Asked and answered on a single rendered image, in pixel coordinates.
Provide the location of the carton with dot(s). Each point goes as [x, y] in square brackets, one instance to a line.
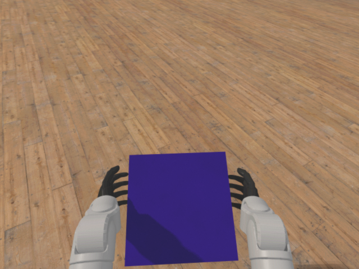
[179, 210]

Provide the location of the right robot hand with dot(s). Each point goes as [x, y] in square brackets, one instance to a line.
[248, 188]

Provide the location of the right robot forearm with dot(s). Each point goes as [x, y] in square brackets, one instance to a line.
[267, 238]

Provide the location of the left robot hand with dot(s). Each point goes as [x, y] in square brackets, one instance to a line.
[108, 185]

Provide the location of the left robot forearm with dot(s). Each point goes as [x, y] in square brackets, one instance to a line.
[95, 236]

